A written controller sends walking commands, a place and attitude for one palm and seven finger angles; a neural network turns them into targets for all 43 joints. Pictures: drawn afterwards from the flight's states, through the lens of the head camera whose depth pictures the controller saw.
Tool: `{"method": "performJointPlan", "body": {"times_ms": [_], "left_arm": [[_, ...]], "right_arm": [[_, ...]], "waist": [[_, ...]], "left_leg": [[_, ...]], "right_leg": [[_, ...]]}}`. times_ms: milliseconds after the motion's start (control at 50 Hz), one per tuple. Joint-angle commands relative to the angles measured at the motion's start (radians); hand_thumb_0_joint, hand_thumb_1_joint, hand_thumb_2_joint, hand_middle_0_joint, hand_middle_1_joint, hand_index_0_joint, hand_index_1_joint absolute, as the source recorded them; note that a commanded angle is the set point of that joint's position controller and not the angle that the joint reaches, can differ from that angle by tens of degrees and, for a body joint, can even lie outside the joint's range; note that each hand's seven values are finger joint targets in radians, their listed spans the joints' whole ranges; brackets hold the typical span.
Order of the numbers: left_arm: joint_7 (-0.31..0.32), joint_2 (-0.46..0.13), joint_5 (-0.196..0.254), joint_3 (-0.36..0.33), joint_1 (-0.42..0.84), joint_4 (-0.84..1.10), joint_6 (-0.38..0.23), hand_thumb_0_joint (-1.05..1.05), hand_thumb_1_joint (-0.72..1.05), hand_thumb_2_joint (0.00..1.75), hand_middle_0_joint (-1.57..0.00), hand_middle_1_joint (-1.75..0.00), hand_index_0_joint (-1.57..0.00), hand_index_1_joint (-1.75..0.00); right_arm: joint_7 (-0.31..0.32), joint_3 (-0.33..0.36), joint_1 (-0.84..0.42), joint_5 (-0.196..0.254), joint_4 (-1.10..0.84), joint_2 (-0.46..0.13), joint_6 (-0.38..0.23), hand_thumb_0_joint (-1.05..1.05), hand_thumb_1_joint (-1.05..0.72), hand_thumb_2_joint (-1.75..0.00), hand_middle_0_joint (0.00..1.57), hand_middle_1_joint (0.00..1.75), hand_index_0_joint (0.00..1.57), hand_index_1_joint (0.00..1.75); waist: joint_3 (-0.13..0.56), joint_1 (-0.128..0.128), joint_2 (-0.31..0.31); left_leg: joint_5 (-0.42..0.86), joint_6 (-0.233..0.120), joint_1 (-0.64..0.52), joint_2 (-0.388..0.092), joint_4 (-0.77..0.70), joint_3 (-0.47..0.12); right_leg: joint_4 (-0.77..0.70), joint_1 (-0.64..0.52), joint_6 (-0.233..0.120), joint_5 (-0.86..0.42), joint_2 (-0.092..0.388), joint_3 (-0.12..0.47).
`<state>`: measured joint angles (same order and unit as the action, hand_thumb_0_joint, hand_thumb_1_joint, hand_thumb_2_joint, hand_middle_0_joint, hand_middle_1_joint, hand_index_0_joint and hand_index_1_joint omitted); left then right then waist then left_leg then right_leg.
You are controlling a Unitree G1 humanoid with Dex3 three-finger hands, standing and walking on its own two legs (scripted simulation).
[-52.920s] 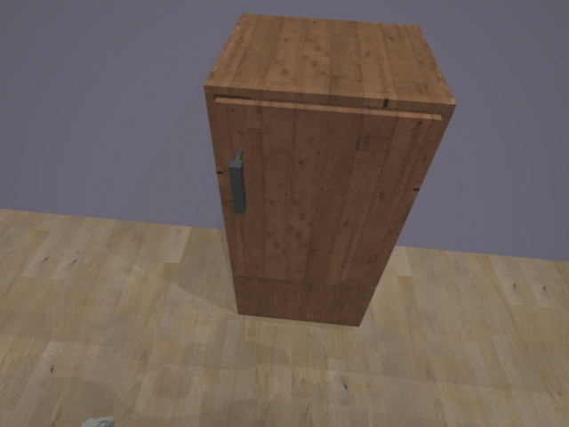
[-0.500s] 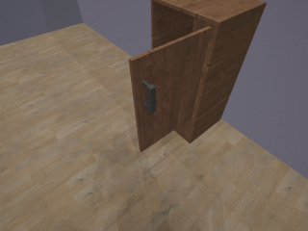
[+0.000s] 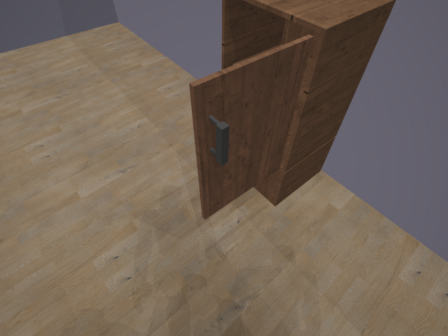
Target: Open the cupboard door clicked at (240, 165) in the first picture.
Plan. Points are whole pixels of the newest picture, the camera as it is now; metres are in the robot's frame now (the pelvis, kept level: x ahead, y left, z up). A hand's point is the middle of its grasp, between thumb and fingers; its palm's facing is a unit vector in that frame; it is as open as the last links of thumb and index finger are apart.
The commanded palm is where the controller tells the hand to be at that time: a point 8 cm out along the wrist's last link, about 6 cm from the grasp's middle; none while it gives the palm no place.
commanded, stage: look to check the result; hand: left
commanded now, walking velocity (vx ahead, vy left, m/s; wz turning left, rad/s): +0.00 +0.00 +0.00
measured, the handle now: (217, 140) +0.60 +0.05 -0.04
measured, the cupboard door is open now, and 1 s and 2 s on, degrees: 89 89 89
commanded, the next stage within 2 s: stand and wait in 0.40 s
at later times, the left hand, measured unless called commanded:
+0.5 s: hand out of the picture +0.03 +0.19 -0.17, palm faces +0.00 -0.97 -0.23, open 7.3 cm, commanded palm none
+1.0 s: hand out of the picture +0.06 +0.20 -0.17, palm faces -0.01 -0.96 -0.26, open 7.3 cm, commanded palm none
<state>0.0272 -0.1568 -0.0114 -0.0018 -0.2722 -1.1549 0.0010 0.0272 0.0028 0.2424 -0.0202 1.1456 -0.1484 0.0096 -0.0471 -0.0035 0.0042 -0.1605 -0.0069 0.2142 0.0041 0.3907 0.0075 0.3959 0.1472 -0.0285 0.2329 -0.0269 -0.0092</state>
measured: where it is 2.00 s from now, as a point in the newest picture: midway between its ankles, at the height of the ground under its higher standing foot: outside the picture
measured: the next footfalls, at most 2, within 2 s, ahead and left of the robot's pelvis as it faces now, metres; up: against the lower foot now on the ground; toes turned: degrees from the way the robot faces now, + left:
none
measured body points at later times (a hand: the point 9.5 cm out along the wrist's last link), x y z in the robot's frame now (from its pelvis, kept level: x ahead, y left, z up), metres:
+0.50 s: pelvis +0.01 +0.00 +0.00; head +0.03 -0.01 +0.45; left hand +0.03 +0.24 -0.15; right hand +0.04 -0.24 -0.16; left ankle +0.03 +0.11 -0.74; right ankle -0.01 -0.10 -0.74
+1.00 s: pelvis +0.02 -0.01 +0.00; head +0.04 -0.01 +0.45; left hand +0.06 +0.25 -0.15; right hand +0.07 -0.27 -0.15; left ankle +0.03 +0.11 -0.74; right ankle -0.01 -0.10 -0.74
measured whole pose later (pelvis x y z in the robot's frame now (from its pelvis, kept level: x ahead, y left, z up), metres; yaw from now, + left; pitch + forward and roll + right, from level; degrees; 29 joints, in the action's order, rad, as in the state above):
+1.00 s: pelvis +0.02 -0.01 +0.00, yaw +0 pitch -1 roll +0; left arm 0.02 -0.24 -0.01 -0.01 -0.19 -1.14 -0.01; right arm 0.02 0.01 0.16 -0.02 1.14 -0.24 0.00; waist -0.04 -0.01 0.00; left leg -0.17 0.01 0.15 0.00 0.33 0.01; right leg 0.33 0.08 -0.04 0.23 -0.04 0.00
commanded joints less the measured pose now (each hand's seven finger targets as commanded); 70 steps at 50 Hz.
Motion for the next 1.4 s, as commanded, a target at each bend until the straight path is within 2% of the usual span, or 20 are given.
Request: {"method": "performJointPlan", "body": {"times_ms": [0,220,260,300,420,560,700,760,1060,1260,1280,1380], "left_arm": [[0.009,-0.121,0.003,-0.023,-0.044,0.028,-0.021,0.0,0.9,0.9,-0.2,-0.3,-0.2,-0.3],[0.008,-0.142,0.003,-0.025,-0.028,0.029,-0.024,0.0,0.9,0.9,-0.2,-0.3,-0.2,-0.3],[0.008,-0.152,0.002,-0.027,-0.025,0.031,-0.026,0.0,0.9,0.9,-0.2,-0.3,-0.2,-0.3],[0.008,-0.153,0.003,-0.026,-0.013,0.033,-0.025,0.0,0.9,0.9,-0.2,-0.3,-0.2,-0.3],[0.005,-0.175,0.004,-0.03,0.006,0.041,-0.028,0.0,0.9,0.9,-0.2,-0.3,-0.2,-0.3],[0.004,-0.199,0.004,-0.033,0.023,0.05,-0.032,0.0,0.9,0.9,-0.2,-0.3,-0.2,-0.3],[0.003,-0.218,0.005,-0.035,0.045,0.052,-0.034,0.0,0.9,0.9,-0.2,-0.3,-0.2,-0.3],[0.003,-0.224,0.004,-0.037,0.049,0.054,-0.036,0.0,0.9,0.9,-0.2,-0.3,-0.2,-0.3],[0.002,-0.248,0.004,-0.038,0.068,0.055,-0.038,0.0,0.9,0.9,-0.2,-0.3,-0.2,-0.3],[0.003,-0.254,0.005,-0.038,0.072,0.058,-0.039,0.0,0.9,0.9,-0.2,-0.3,-0.2,-0.3],[0.003,-0.253,0.006,-0.036,0.075,0.056,-0.037,0.0,0.9,0.9,-0.2,-0.3,-0.2,-0.3],[0.004,-0.255,0.006,-0.038,0.072,0.056,-0.039,0.0,0.9,0.9,-0.2,-0.3,-0.2,-0.3]], "right_arm": [[0.011,0.016,0.037,0.001,-0.024,-0.115,-0.017,0.0,-0.9,-0.9,0.2,0.3,0.2,0.3],[0.01,0.018,0.013,0.001,-0.023,-0.137,-0.02,0.0,-0.9,-0.9,0.2,0.3,0.2,0.3],[0.011,0.02,-0.001,0.003,-0.028,-0.154,-0.02,0.0,-0.9,-0.9,0.2,0.3,0.2,0.3],[0.009,0.019,0.0,0.0,-0.023,-0.145,-0.019,0.0,-0.9,-0.9,0.2,0.3,0.2,0.3],[0.009,0.021,-0.015,0.001,-0.028,-0.17,-0.024,0.0,-0.9,-0.9,0.2,0.3,0.2,0.3],[0.007,0.024,-0.039,0.002,-0.034,-0.195,-0.024,0.0,-0.9,-0.9,0.2,0.3,0.2,0.3],[0.007,0.024,-0.052,0.001,-0.034,-0.21,-0.027,0.0,-0.9,-0.9,0.2,0.3,0.2,0.3],[0.008,0.026,-0.062,0.002,-0.037,-0.224,-0.026,0.0,-0.9,-0.9,0.2,0.3,0.2,0.3],[0.008,0.025,-0.086,0.003,-0.042,-0.249,-0.029,0.0,-0.9,-0.9,0.2,0.3,0.2,0.3],[0.008,0.025,-0.09,0.002,-0.042,-0.256,-0.027,0.0,-0.9,-0.9,0.2,0.3,0.2,0.3],[0.008,0.024,-0.086,0.002,-0.039,-0.249,-0.027,0.0,-0.9,-0.9,0.2,0.3,0.2,0.3],[0.009,0.025,-0.086,0.002,-0.042,-0.25,-0.027,0.0,-0.9,-0.9,0.2,0.3,0.2,0.3]], "waist": [[0.001,-0.006,0.009],[0.002,-0.005,0.006],[-0.009,-0.001,-0.002],[-0.02,-0.004,0.01],[0.011,-0.003,0.001],[0.011,0.0,-0.001],[0.042,-0.003,0.009],[0.031,-0.001,-0.008],[0.054,-0.001,0.001],[0.041,-0.002,-0.012],[0.043,-0.004,0.002],[0.057,-0.004,-0.007]], "left_leg": [[0.064,-0.022,-0.065,-0.097,-0.059,-0.087],[0.084,-0.022,-0.074,-0.098,-0.067,-0.089],[0.086,-0.023,-0.078,-0.099,-0.065,-0.088],[0.072,-0.021,-0.067,-0.098,-0.074,-0.089],[0.098,-0.021,-0.081,-0.101,-0.074,-0.089],[0.112,-0.02,-0.095,-0.102,-0.073,-0.087],[0.144,-0.019,-0.112,-0.107,-0.074,-0.086],[0.147,-0.018,-0.115,-0.108,-0.074,-0.084],[0.185,-0.016,-0.144,-0.112,-0.081,-0.084],[0.18,-0.014,-0.144,-0.113,-0.082,-0.081],[0.179,-0.013,-0.142,-0.112,-0.085,-0.08],[0.205,-0.013,-0.155,-0.114,-0.075,-0.076]], "right_leg": [[-0.095,0.068,-0.016,-0.059,0.118,0.101],[-0.1,0.049,-0.015,-0.085,0.121,0.101],[-0.105,0.057,-0.016,-0.088,0.12,0.103],[-0.107,0.055,-0.016,-0.075,0.122,0.103],[-0.108,0.03,-0.016,-0.105,0.125,0.105],[-0.117,0.027,-0.017,-0.13,0.126,0.106],[-0.114,-0.001,-0.018,-0.182,0.132,0.107],[-0.12,0.004,-0.017,-0.189,0.13,0.106],[-0.126,-0.017,-0.017,-0.231,0.135,0.107],[-0.134,-0.018,-0.016,-0.246,0.135,0.108],[-0.134,-0.023,-0.015,-0.242,0.138,0.105],[-0.129,-0.035,-0.015,-0.295,0.141,0.102]]}}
